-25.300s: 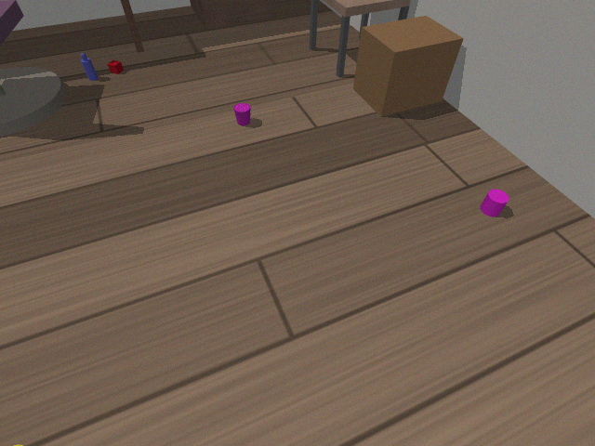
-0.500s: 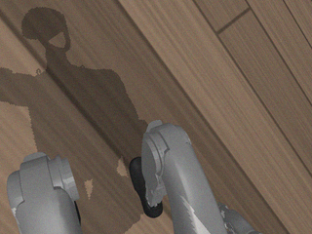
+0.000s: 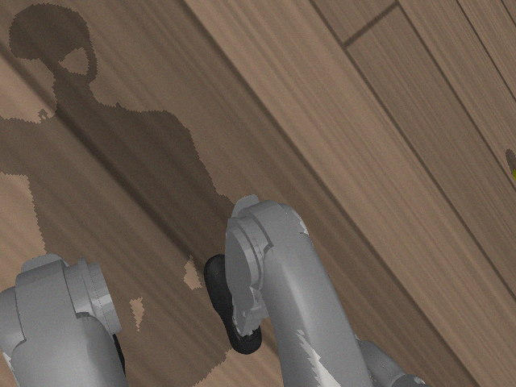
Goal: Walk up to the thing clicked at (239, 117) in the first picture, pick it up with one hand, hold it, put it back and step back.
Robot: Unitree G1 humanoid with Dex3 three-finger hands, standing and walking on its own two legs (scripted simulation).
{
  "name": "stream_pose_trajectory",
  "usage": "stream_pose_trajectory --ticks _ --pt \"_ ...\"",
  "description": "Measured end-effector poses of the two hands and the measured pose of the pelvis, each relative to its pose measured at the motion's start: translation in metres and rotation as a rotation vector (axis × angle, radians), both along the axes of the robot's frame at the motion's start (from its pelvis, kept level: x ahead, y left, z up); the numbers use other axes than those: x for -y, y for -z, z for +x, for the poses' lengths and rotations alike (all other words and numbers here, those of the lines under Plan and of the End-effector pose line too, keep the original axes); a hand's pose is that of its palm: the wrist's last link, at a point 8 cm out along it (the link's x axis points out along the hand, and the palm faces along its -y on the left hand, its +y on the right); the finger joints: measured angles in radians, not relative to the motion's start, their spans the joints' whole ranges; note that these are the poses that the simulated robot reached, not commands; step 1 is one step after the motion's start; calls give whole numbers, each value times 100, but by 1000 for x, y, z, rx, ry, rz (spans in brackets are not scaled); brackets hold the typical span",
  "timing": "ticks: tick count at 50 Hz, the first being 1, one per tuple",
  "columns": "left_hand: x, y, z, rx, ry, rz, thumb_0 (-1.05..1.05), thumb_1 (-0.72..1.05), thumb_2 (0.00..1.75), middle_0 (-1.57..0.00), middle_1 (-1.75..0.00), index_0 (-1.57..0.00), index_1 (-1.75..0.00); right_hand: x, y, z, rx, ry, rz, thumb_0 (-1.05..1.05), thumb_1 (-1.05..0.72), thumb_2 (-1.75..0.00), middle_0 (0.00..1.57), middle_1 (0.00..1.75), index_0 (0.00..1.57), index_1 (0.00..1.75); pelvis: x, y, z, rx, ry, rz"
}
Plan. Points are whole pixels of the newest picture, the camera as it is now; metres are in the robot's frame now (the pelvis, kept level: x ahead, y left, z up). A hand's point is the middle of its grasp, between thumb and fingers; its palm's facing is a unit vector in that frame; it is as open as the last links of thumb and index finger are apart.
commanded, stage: open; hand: left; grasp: from above
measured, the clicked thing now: out of the picture +0.45 +0.34 -0.25
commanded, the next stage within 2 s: withdraw in 0.66 s
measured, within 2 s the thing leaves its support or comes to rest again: rests again in 1.10 s
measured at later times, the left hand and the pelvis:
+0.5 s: hand out of the picture +0.45 +0.34 -0.22, palm faces -0.45 -0.14 -0.88, open 13.9 cm; pelvis +0.00 +0.00 +0.00, yaw +0 degrees
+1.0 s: hand out of the picture +0.46 +0.34 -0.21, palm faces -0.36 -0.11 -0.93, open 14.1 cm; pelvis +0.00 +0.00 +0.01, yaw +0 degrees
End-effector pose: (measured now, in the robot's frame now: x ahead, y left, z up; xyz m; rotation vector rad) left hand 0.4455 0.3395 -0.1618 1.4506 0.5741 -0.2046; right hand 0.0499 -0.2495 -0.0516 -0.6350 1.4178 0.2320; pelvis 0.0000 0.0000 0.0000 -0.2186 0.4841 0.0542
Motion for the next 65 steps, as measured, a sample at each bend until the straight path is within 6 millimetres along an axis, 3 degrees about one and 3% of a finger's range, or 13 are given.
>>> stream_pose_trajectory --ticks 15,47,53,61,65 --pt "0 5 6 31 -15 12 0 -55 104 -11 -116 -13 -113 2 -8 1 -3 -6 -6 0 -91 -90 20 30 20 30 -2 -1 2 -9 2 -10" --pt "2 -1 9 69 3 3 0 -54 102 -9 -108 -10 -107 4 -8 7 8 17 -12 0 -91 -90 20 30 20 30 -2 -4 2 -20 0 -10" --pt "-8 -37 14 176 -17 41 0 -55 101 -9 -105 -9 -104 4 -3 14 17 75 18 0 -92 -90 20 30 20 30 -1 -9 7 -63 -9 0" --pt "-32 -134 6 152 -89 133 0 -56 102 -9 -101 -8 -102 5 -3 48 84 182 83 0 -92 -90 20 30 20 30 0 -42 10 -126 -44 43" --pt "-33 -167 -1 35 -115 112 0 -56 103 -9 -101 -8 -102 6 -14 65 135 184 96 0 -92 -90 20 30 20 30 2 -63 5 -122 -57 62"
